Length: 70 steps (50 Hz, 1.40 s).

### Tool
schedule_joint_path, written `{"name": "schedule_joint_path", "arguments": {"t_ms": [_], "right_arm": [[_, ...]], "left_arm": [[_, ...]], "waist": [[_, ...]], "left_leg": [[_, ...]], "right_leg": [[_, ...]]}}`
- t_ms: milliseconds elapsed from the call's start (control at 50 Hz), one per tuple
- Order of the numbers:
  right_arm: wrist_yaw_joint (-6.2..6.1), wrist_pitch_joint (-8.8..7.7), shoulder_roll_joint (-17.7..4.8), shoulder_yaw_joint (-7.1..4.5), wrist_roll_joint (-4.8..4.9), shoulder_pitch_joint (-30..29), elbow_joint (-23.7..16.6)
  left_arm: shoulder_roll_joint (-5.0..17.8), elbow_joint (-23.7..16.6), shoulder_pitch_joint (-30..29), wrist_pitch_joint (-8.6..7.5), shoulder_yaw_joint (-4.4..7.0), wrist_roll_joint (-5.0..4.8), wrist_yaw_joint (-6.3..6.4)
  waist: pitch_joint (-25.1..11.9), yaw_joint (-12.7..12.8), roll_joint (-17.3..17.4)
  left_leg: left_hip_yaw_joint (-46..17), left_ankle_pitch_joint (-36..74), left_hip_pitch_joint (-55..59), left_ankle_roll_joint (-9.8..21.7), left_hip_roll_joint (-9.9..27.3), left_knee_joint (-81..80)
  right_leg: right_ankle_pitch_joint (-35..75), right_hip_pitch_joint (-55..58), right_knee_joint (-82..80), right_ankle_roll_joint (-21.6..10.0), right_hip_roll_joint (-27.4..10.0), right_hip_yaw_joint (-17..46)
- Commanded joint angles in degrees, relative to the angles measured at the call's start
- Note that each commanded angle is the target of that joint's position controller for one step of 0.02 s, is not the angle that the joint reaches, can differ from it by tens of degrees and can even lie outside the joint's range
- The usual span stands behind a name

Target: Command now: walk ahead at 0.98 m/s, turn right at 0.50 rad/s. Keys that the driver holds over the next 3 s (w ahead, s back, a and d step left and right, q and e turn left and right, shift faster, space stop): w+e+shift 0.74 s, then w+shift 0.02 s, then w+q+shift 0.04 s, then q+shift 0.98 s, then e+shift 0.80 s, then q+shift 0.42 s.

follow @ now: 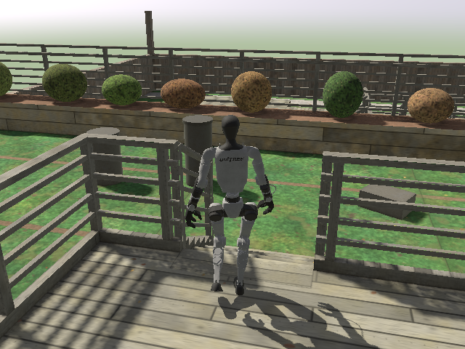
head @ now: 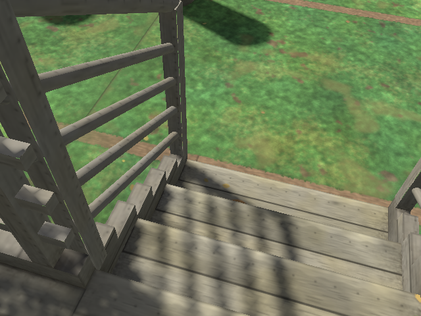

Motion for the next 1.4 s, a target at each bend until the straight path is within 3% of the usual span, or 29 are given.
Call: {"name": "schedule_joint_path", "arguments": {"t_ms": [20, 220, 280, 320, 360, 500, 560, 680, 720, 740, 800, 820, 840, 880, 920, 940, 980, 1000, 1020, 1040, 1060, 1080, 1140, 1220, 1300, 1340, 1360, 1380, 1400], "right_arm": [[0.16, 0.63, -2.39, 0.96, -1.42, -0.99, -7.48], [0.0, 1.04, -3.87, 2.67, 1.6, -16.57, -14.75], [-1.64, -0.13, -13.21, -2.01, 0.75, 17.33, -6.68], [-1.75, -0.62, -15.27, -2.77, -0.98, 15.46, -7.23], [-0.9, -0.37, -6.89, -2.24, 1.57, 8.01, -6.16], [-1.18, -2.94, -9.93, -3.25, 3.54, 14.82, 4.2], [-1.71, -4.89, -4.19, -0.89, 3.37, 16.0, 6.42], [-2.67, -1.45, -10.43, -1.09, 1.68, 12.91, 6.92], [-3.73, 2.81, -12.81, -3.01, 1.27, 1.39, 6.42], [-3.99, 2.3, -7.8, -1.5, 0.94, 6.8, 0.41], [-1.95, -0.4, -12.14, -2.98, -1.65, 15.05, 4.8], [-0.24, 0.11, -8.48, -2.91, 8.29, 21.53, 4.69], [-2.23, 1.72, -5.52, -1.28, -2.82, 24.94, 7.0], [-2.58, 1.49, -5.03, -1.66, 1.11, 19.74, 8.64], [-0.97, 0.85, -0.88, -0.4, 3.67, 12.33, 6.51], [2.21, 2.95, -0.04, 1.6, -4.87, 9.59, 6.42], [2.01, 2.67, -3.65, -2.07, -3.72, 50.38, 17.96], [0.89, 1.09, -4.48, -2.77, -5.48, 61.36, 23.73], [-0.19, 0.57, -11.95, -4.12, -4.13, 53.75, 19.94], [0.68, -0.52, -20.8, -5.0, -0.73, 32.08, 9.65], [0.67, -1.43, -16.52, -4.86, -0.65, 21.23, 6.77], [0.36, -1.58, -10.25, -2.33, -0.24, 18.43, 6.66], [-0.83, -2.54, 6.39, 4.51, 0.56, 11.16, 4.27], [0.67, -3.42, -10.99, -0.05, -0.39, 13.08, 1.6], [-0.53, -2.75, -5.39, 0.05, 2.0, 22.75, 1.1], [0.81, -1.49, -3.4, 0.56, 2.8, 14.94, -3.65], [2.18, -0.33, 0.92, 1.85, -0.32, 13.17, -6.77], [2.8, 1.14, -1.72, 1.08, -0.51, 8.61, -9.01], [1.43, 3.1, -1.0, 1.76, -1.69, 4.0, -9.8]], "left_arm": [[2.37, -1.75, 3.23, -1.78, -0.48, -0.34, 0.53], [8.16, -3.0, 10.5, -1.81, 1.1, -2.58, 0.39], [13.06, -6.44, -1.32, -2.28, 2.47, -1.9, 0.39], [-2.39, -8.29, 13.45, -2.07, -1.51, -4.69, 1.66], [5.26, -7.91, 0.99, 0.29, 0.54, -1.0, 0.99], [1.77, -13.93, -9.07, 5.32, 0.2, 2.68, -2.29], [-0.36, -16.17, -16.61, 3.31, -0.81, 0.73, -3.38], [4.81, -2.84, 6.76, 5.17, 0.26, 1.26, -1.22], [11.92, -0.17, 20.99, 4.29, 3.26, 1.82, 0.99], [16.46, 0.92, 16.3, 3.64, 3.36, -0.76, 1.26], [8.06, -2.7, 1.59, 1.65, 0.83, -1.46, 1.8], [2.25, -2.59, -3.44, 0.07, 0.26, -8.21, -0.66], [12.19, -3.28, -4.77, -1.43, 1.69, -0.09, 0.81], [2.09, -1.01, -4.71, -3.97, -0.94, -2.55, 1.4], [2.1, 2.7, -3.68, -3.71, -1.89, -3.2, 2.94], [-0.01, -0.07, 0.79, -4.04, -5.38, 8.43, -0.73], [13.81, -10.67, -19.04, -5.14, -0.98, 6.12, -2.95], [8.61, -13.7, -24.27, -4.59, -1.83, 5.74, -5.52], [-2.84, -14.78, -15.01, -3.86, -3.61, 3.59, -8.08], [-1.71, -16.38, -0.35, -2.95, -2.84, 1.14, -7.35], [2.75, -17.38, -0.69, -1.35, -2.08, -0.52, -5.82], [5.78, -17.06, -5.71, -0.58, -1.31, -0.03, -3.45], [-4.61, -19.08, -3.66, 0.22, -4.96, 6.23, 0.42], [-0.18, -19.06, -6.41, 1.56, -3.95, 3.03, -1.39], [3.24, -23.06, -15.57, 0.19, -1.8, 2.76, 1.86], [3.99, -20.95, -9.17, -0.87, -1.43, 1.02, 2.48], [8.19, -19.16, -1.34, -0.89, -0.27, 1.06, 1.74], [6.74, -19.63, -0.15, -1.42, -0.45, 5.78, 1.15], [3.73, -15.76, 0.71, -2.29, -1.33, 5.09, 1.62]], "waist": [[1.26, -4.42, -0.08], [0.3, 1.3, -3.44], [-15.25, -17.72, -5.1], [-23.75, -6.36, 22.14], [-6.73, -6.75, 1.92], [2.47, -3.66, 3.56], [5.97, -2.95, -1.66], [-3.76, 6.85, -0.77], [4.25, 20.67, -6.92], [5.45, 7.21, -13.08], [5.39, -3.79, 10.46], [5.9, -11.11, -1.37], [3.04, -9.29, -2.46], [2.23, -8.22, 5.5], [2.25, -5.75, 1.67], [14.54, -5.15, 5.59], [-0.96, -25.88, 13.89], [-3.22, -29.54, 24.55], [-5.3, -18.89, 11.64], [-9.52, -6.06, 7.67], [-5.15, -6.65, 1.68], [-3.58, -7.16, -8.05], [2.69, 1.63, -4.45], [-7.75, 0.28, 1.02], [-8.34, -6.49, 3.94], [-12.6, -1.54, -3.04], [-24.12, 1.65, -14.53], [-16.22, 4.66, -9.42], [-6.14, 4.04, 0.13]], "left_leg": [[-2.36, -5.28, -13.64, -2.62, 5.35, -9.39], [4.1, 18.23, 6.62, -5.16, 0.24, -42.2], [-0.85, 12.35, 37.97, -1.42, 3.88, -40.08], [-38.76, 0.42, 49.24, 6.95, 32.98, -50.69], [-26.18, -7.07, 27.6, 6.07, 23.28, -57.81], [1.66, 23.23, 21.76, 3.65, 18.08, -54.11], [13.89, 0.0, 7.74, -2.69, 10.72, -50.6], [20.26, 31.37, -2.16, -7.22, 11.2, -8.85], [16.39, -4.43, -20.94, -7.67, 4.75, 43.89], [11.33, -23.68, -36.81, -6.21, 5.34, 36.17], [2.42, -2.98, -25.72, -6.65, 10.19, -4.53], [7.5, -2.48, -11.98, -6.7, 9.11, -12.24], [5.82, 2.0, -5.51, -6.62, 8.83, -10.87], [2.1, 32.93, 6.4, -4.54, 9.49, -29.15], [6.32, 47.93, 17.73, -3.51, 3.35, -39.16], [-0.44, 35.22, 16.03, -5.78, 9.59, -38.96], [11.09, 41.96, 39.13, -1.4, 1.51, -38.22], [3.2, 46.32, 46.01, 4.29, 6.16, -46.72], [-12.45, 69.19, 46.31, 10.67, 9.52, -41.18], [-38.55, 75.98, 43.44, 26.76, 22.23, -41.58], [-43.82, 47.17, 35.36, 28.32, 26.0, -42.95], [-37.56, 43.79, 18.3, 25.74, 22.47, -43.97], [-31.05, 24.0, -18.06, 17.01, 8.61, -48.44], [-25.29, 25.69, -23.8, 12.73, 2.25, -42.4], [-35.41, 39.86, 13.48, 10.04, 6.65, -25.66], [-26.98, 39.63, -3.04, 4.47, 0.7, -19.61], [-16.43, 16.09, -27.85, -2.51, -6.49, -9.44], [-12.86, -18.85, -40.64, -6.28, -5.94, 1.71], [-11.74, -16.14, -47.96, -7.92, -0.06, 5.0]], "right_leg": [[-4.3, 4.7, -17.56, -11.25, -15.9, 30.55], [34.91, 5.21, -13.91, -4.05, -12.38, 22.83], [45.5, -3.09, 25.38, 1.18, -8.48, 18.41], [-17.46, -24.7, 57.28, 2.2, -4.67, 8.77], [-5.0, -24.05, 47.94, 1.06, -10.86, 8.28], [7.01, -26.5, 34.6, -0.11, -14.04, 0.76], [42.4, -13.53, 11.8, 0.87, -10.11, -5.74], [39.57, 26.88, 12.88, -2.53, -2.28, -13.75], [31.55, 37.04, -8.27, -12.8, -12.49, 3.51], [66.21, 43.96, 7.11, -8.4, -16.81, 8.55], [41.92, 22.59, -0.87, -8.63, -18.32, 17.28], [44.98, 1.5, 1.57, -7.59, -12.14, 11.96], [61.58, 0.12, 4.92, -14.99, -25.06, 23.65], [26.58, -14.36, 11.26, -8.39, -15.18, 12.77], [8.82, -15.98, 17.22, -2.81, -10.96, 3.02], [7.29, -26.6, 23.6, 2.34, -13.65, 4.09], [12.29, -24.62, 65.74, 7.8, -4.07, -2.51], [-29.02, -30.14, 88.89, 10.97, 1.18, -2.79], [-31.05, -36.4, 91.1, 11.93, 4.72, 4.37], [-30.1, -45.49, 88.49, 16.65, 0.04, 9.62], [-28.43, -53.53, 92.06, 14.21, -4.03, 12.75], [-23.48, -45.47, 86.25, 11.61, -7.2, 11.66], [4.86, -30.41, 47.92, 13.08, -18.13, 11.7], [8.97, -3.45, 40.92, 14.4, -11.6, 2.37], [-13.3, -22.96, 23.62, 10.56, -8.3, 9.1], [15.83, 3.25, 10.22, -0.29, -12.76, 11.81], [36.51, 31.02, 5.3, -17.56, -27.96, 32.07], [36.12, 26.64, 1.57, -23.0, -39.32, 46.59], [32.28, 20.07, 1.16, -19.21, -39.02, 42.43]]}}
Next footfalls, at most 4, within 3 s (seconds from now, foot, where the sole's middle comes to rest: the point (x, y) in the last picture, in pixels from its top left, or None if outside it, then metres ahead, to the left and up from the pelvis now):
0.28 left None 0.45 0.14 -0.76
0.72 right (249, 278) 0.67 -0.10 -0.92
1.00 left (263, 220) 1.03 -0.19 -1.09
1.28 right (312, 235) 0.96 -0.40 -1.09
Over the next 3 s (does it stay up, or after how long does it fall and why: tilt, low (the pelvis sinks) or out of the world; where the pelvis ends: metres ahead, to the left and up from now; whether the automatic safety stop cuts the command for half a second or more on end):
stays up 1.34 -0.22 -0.57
